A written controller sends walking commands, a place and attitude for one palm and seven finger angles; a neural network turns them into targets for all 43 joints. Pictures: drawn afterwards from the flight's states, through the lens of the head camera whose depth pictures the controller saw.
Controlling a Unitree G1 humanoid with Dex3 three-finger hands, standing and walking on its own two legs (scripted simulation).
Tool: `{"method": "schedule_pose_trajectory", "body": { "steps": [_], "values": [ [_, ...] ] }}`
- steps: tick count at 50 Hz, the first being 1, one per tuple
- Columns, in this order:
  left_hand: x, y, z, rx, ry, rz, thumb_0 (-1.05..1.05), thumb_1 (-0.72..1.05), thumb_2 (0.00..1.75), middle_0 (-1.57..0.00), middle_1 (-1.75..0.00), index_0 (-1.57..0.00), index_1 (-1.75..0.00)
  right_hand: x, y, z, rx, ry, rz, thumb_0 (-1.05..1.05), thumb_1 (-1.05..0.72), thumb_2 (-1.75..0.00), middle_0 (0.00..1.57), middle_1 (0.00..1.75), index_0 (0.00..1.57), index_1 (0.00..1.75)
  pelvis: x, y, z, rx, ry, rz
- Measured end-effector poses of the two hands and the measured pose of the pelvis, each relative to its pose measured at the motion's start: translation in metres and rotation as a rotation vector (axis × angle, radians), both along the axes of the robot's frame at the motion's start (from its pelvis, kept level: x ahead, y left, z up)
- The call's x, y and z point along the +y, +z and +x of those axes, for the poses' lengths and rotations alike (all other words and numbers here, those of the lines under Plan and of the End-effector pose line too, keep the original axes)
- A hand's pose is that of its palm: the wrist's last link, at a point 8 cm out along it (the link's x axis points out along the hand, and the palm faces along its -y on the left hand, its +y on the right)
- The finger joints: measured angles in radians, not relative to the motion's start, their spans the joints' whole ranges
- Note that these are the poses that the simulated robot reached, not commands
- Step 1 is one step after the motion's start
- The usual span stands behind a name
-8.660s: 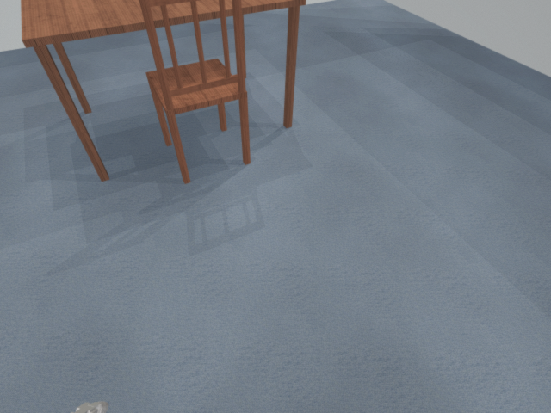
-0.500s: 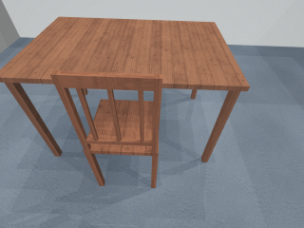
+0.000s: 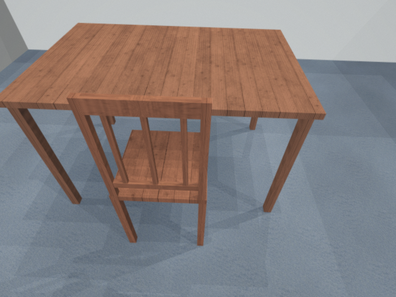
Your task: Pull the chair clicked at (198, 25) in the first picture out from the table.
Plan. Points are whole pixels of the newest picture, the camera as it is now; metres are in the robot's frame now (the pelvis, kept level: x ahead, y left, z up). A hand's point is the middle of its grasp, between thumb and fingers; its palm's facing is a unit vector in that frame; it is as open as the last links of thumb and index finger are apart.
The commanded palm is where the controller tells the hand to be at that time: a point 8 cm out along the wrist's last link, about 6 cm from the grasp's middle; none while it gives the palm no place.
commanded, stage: look again from close up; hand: left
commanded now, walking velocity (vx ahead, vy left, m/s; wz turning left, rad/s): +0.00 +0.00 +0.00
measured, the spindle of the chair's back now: (150, 153) +0.54 +0.19 -0.09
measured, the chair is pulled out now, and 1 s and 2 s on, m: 0.00 0.00 0.00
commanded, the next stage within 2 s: none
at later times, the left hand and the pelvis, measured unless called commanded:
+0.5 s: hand out of the picture -0.02 +0.14 -0.18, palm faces +0.06 -0.99 -0.14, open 7.4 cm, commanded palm none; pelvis +0.00 -0.01 +0.00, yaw +0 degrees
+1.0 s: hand out of the picture -0.01 +0.14 -0.18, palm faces +0.07 -0.99 -0.14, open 7.4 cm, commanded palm none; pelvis +0.01 -0.01 +0.00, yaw +0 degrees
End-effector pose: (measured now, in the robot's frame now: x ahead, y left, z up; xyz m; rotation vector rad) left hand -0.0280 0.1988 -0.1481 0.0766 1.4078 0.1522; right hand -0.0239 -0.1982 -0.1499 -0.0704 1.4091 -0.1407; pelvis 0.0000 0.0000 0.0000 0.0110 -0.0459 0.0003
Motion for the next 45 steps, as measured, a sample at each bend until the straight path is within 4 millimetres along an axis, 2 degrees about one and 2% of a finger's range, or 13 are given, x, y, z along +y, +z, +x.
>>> {"method": "schedule_pose_trajectory", "body": {
  "steps": [31, 45],
  "values": [
    [-0.008, 0.0, 0.001, 0.017, 0.006, -0.004, 0.01, 0.9, 0.9, -0.2, -0.3, -0.2, -0.3, -0.007, 0.002, -0.008, 0.044, -0.006, -0.003, 0.0, -0.91, -0.9, 0.2, 0.3, 0.2, 0.3, -0.007, 0.001, 0.005, 0.008, -0.002, -0.001],
    [-0.009, 0.0, 0.006, 0.019, 0.008, -0.009, 0.01, 0.9, 0.9, -0.2, -0.3, -0.2, -0.3, -0.004, 0.003, -0.001, 0.04, -0.003, -0.001, 0.0, -0.91, -0.9, 0.2, 0.3, 0.2, 0.3, -0.007, 0.001, 0.01, 0.01, -0.001, -0.002]
  ]
}}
